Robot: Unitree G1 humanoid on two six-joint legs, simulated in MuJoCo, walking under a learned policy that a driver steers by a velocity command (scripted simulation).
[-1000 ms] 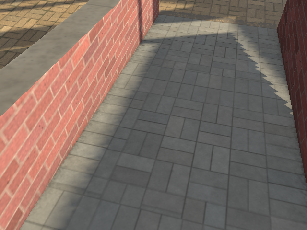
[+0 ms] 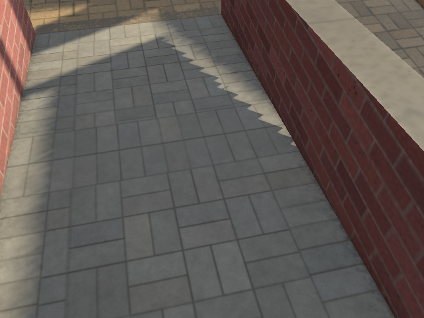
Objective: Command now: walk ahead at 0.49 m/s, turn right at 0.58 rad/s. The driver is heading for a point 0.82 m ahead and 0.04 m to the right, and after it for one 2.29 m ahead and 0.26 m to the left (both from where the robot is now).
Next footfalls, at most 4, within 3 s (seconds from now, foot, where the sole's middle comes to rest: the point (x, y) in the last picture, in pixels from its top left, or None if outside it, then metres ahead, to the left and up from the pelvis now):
0.28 left None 0.33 0.15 -0.82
0.78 right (264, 312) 0.50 -0.16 -0.84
1.20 left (223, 244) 0.76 -0.04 -0.88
1.60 right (289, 252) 0.72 -0.27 -0.86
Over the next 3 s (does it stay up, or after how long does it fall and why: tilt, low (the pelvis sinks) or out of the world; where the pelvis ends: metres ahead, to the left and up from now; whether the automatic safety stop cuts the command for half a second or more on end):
stays up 0.73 -0.09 -0.09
